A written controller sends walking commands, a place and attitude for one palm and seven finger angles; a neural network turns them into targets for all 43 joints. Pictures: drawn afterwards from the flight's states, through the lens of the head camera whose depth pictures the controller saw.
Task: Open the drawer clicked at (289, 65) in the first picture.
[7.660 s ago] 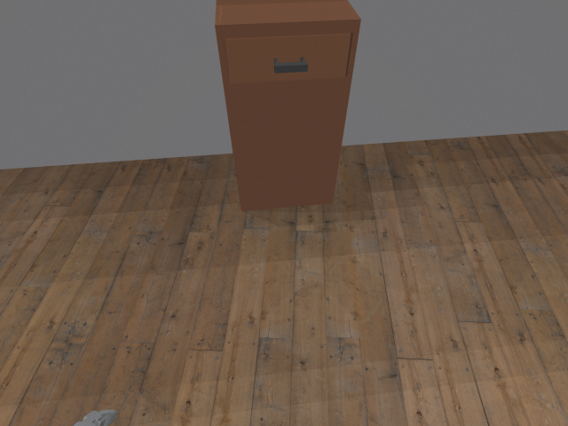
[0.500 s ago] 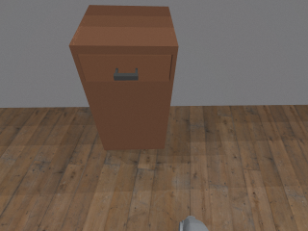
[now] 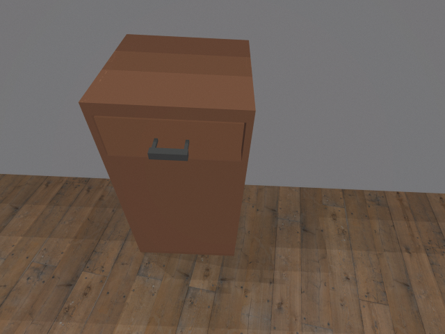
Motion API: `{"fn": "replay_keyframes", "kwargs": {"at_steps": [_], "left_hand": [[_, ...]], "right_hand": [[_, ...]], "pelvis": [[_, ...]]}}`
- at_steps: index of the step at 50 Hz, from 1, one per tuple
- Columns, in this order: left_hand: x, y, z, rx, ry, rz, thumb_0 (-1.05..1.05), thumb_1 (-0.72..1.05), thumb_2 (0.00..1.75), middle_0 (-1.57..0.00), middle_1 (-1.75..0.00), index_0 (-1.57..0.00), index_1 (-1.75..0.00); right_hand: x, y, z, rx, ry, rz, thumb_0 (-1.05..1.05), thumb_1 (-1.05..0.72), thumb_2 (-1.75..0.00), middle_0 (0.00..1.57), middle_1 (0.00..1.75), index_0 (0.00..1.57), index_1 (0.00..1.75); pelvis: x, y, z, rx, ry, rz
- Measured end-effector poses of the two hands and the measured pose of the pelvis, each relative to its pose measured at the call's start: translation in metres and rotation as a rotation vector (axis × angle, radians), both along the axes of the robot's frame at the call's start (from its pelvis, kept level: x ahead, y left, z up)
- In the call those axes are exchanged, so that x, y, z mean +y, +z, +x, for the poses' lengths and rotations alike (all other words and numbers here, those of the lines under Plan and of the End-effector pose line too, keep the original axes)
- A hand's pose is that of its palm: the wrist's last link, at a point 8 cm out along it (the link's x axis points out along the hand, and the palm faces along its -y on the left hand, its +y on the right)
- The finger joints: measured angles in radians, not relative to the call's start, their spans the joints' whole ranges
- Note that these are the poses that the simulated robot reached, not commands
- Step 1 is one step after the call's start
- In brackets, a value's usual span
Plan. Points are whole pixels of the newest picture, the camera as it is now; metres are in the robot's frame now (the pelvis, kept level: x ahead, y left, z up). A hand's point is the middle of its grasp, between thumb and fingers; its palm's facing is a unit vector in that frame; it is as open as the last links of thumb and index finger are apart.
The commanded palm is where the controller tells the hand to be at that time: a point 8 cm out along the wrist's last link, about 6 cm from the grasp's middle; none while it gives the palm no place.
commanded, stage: come to a stop and stand still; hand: left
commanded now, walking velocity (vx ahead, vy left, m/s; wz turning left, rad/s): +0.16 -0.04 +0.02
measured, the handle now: (169, 148) +0.58 +0.19 -0.04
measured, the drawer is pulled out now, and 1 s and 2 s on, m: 0.00 0.00 0.00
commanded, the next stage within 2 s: look again from close up in 1.24 s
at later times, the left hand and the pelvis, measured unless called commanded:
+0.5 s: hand out of the picture +0.11 +0.16 -0.16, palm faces +0.06 -0.96 -0.26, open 7.3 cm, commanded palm none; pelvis +0.06 -0.02 +0.00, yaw +0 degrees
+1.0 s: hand out of the picture +0.05 +0.18 -0.16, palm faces +0.01 -0.98 -0.22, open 7.4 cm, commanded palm none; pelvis +0.03 +0.01 +0.00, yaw -1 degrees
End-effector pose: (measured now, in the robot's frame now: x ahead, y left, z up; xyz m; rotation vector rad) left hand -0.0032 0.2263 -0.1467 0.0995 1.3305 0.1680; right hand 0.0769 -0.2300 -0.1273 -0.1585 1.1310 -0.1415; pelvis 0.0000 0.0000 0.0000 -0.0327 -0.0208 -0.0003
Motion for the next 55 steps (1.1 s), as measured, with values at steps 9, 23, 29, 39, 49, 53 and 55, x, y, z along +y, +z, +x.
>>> {"fn": "replay_keyframes", "kwargs": {"at_steps": [9,23,29,39,49,53,55], "left_hand": [[-0.012,-0.003,0.025,0.112,0.012,-0.035,0.0,0.92,0.9,-0.2,-0.3,-0.19,-0.3],[-0.022,0.014,0.099,0.005,-0.014,0.085,0.0,0.92,0.9,-0.2,-0.3,-0.2,-0.3],[-0.002,0.019,0.108,-0.057,-0.016,0.102,0.0,0.91,0.9,-0.2,-0.3,-0.2,-0.3],[0.033,0.008,0.092,-0.053,-0.013,0.075,0.0,0.91,0.9,-0.2,-0.3,-0.2,-0.3],[0.009,0.014,0.049,0.033,-0.047,0.057,0.0,0.91,0.9,-0.2,-0.3,-0.19,-0.3],[-0.001,0.013,0.034,0.061,-0.046,0.039,0.0,0.92,0.9,-0.2,-0.3,-0.2,-0.3],[-0.005,0.012,0.028,0.071,-0.042,0.029,0.0,0.92,0.9,-0.2,-0.3,-0.2,-0.3]], "right_hand": [[0.004,-0.004,0.029,0.057,-0.023,-0.025,-0.02,-0.94,-0.89,0.21,0.3,0.2,0.3],[-0.034,-0.028,0.034,0.216,-0.058,0.016,0.0,-0.91,-0.89,0.2,0.3,0.2,0.3],[-0.029,-0.017,0.044,0.163,-0.023,-0.003,0.0,-0.91,-0.9,0.2,0.3,0.2,0.3],[0.008,-0.007,0.017,0.125,0.0,-0.019,0.0,-0.91,-0.9,0.2,0.3,0.2,0.3],[0.011,-0.02,-0.023,0.18,-0.061,0.032,0.0,-0.92,-0.89,0.21,0.3,0.2,0.3],[0.011,-0.019,-0.045,0.222,-0.067,0.04,0.0,-0.92,-0.89,0.2,0.3,0.2,0.3],[0.013,-0.018,-0.057,0.25,-0.068,0.042,0.0,-0.92,-0.9,0.2,0.3,0.2,0.3]], "pelvis": [[0.002,0.001,0.05,0.002,-0.007,0.038],[-0.027,-0.002,0.067,0.011,0.006,0.061],[-0.016,0.002,0.053,0.018,0.011,0.062],[0.008,0.0,0.038,0.012,0.004,0.045],[0.007,0.004,0.03,0.002,-0.012,0.048],[0.004,0.006,0.026,-0.005,-0.014,0.045],[0.002,0.007,0.024,-0.005,-0.014,0.043]]}}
